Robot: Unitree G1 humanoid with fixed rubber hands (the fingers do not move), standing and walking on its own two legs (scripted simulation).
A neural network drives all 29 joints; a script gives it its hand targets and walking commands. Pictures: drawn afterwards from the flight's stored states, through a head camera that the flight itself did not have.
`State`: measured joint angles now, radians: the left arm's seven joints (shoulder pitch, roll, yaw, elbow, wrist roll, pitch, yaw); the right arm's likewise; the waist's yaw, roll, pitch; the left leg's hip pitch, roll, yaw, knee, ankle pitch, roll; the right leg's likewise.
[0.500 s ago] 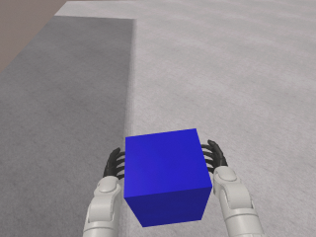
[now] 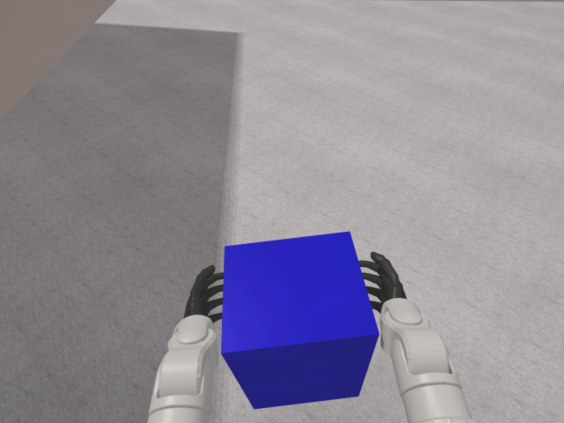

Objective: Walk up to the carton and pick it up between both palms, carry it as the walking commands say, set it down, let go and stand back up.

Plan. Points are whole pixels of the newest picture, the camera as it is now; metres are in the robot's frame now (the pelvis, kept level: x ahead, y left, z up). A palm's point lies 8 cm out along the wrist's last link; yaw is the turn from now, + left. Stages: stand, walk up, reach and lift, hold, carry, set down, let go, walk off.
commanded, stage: carry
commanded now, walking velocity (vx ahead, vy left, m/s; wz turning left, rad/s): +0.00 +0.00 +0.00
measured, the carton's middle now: (297, 328) +0.28 +0.00 -0.06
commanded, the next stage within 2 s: hold in 0.14 s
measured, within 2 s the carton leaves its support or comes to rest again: neither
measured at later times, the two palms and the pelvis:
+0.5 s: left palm (180, 311) +0.25 +0.16 +0.06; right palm (382, 284) +0.29 -0.12 +0.06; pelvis -0.01 +0.00 +0.01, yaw +5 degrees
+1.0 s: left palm (213, 306) +0.28 +0.13 +0.02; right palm (396, 286) +0.31 -0.15 +0.02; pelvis -0.02 -0.04 +0.01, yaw +6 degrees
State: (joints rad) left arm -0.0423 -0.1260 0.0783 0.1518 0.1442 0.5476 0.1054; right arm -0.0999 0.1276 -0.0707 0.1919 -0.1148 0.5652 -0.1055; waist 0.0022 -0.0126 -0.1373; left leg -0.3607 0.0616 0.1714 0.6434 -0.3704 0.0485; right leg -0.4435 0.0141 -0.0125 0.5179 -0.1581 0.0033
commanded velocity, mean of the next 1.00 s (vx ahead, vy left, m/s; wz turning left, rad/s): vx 0.00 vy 0.00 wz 0.00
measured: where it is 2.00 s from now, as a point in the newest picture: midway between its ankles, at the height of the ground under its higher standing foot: outside the picture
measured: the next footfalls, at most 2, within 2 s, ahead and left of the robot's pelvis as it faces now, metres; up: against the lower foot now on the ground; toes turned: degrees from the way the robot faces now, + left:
none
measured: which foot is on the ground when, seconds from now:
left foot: down 0.00-1.00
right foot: down 0.00-1.00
